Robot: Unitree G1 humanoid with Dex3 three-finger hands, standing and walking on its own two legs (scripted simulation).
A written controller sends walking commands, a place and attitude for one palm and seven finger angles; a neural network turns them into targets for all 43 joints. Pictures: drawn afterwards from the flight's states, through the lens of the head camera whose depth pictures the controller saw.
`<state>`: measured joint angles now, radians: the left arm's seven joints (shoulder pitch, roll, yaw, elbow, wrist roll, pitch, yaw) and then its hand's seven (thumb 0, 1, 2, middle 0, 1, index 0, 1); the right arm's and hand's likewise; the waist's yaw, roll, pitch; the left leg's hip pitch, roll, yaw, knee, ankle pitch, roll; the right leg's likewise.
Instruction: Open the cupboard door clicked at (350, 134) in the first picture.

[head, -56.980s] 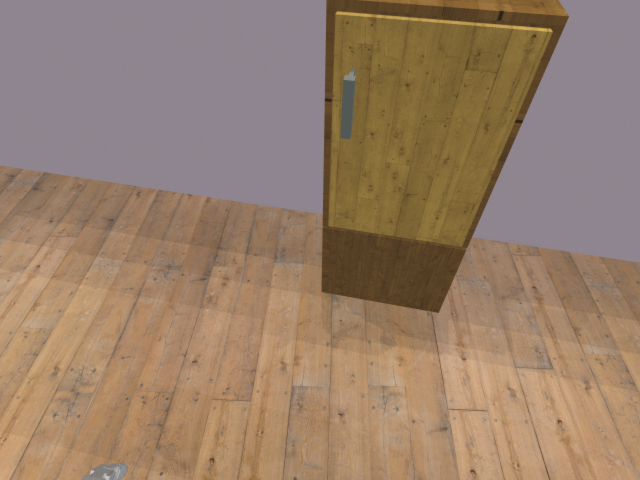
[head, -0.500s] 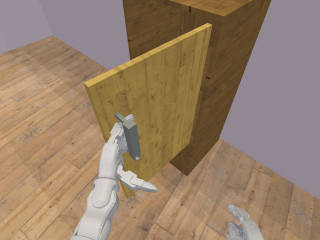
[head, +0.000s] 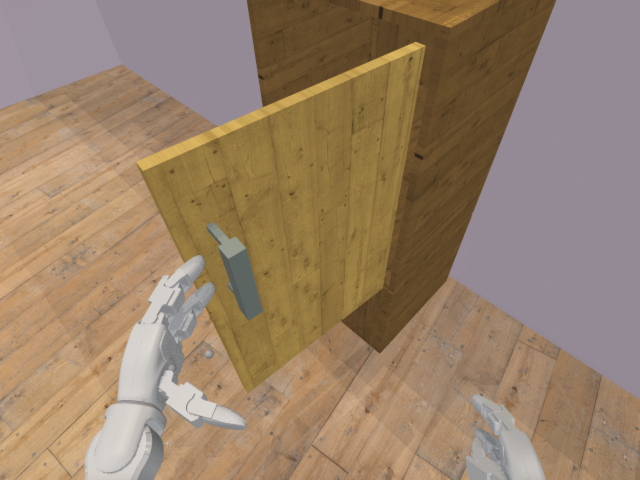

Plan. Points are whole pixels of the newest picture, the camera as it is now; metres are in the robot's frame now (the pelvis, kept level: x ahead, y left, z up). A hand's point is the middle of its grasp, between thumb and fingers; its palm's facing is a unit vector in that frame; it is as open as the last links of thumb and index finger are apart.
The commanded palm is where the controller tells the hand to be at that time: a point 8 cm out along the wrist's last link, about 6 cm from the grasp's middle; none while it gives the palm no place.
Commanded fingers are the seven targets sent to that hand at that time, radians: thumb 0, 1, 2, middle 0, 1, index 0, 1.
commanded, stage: slide the hand sideways off the handle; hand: left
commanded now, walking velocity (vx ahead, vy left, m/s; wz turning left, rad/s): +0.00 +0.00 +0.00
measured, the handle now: (233, 271) +0.35 +0.14 +0.08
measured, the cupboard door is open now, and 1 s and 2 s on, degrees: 84 84 84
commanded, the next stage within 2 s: draw the hand back to the body in 0.26 s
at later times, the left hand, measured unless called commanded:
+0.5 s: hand (169, 372) +0.22 +0.18 +0.08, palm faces +0.01 -1.00 -0.03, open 16.3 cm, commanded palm +0.19 +0.24 +0.09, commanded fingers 0.00 -0.50 0.30 -0.15 -0.30 -0.15 -0.30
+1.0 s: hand (88, 367) +0.20 +0.24 +0.13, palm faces +0.23 -0.94 -0.27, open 15.4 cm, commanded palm +0.16 +0.28 +0.15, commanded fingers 0.00 -0.05 0.50 -0.17 -0.30 -0.17 -0.30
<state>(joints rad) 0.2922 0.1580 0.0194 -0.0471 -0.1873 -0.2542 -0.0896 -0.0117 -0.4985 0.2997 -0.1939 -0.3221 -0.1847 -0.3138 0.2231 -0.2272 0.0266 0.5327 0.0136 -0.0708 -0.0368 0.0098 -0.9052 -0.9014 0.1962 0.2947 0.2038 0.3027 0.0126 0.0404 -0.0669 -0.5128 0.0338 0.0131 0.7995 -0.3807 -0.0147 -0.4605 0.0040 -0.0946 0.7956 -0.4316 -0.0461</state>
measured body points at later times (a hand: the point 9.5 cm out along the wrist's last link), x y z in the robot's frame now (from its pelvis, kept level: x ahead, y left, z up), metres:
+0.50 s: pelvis +0.00 +0.01 -0.01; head +0.03 +0.00 +0.44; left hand +0.21 +0.23 +0.09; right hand +0.19 -0.21 -0.08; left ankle +0.02 +0.13 -0.71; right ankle -0.01 -0.09 -0.71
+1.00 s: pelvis +0.01 +0.02 +0.02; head +0.00 +0.01 +0.47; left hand +0.18 +0.28 +0.14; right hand +0.20 -0.19 -0.05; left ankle +0.01 +0.13 -0.71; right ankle -0.01 -0.09 -0.71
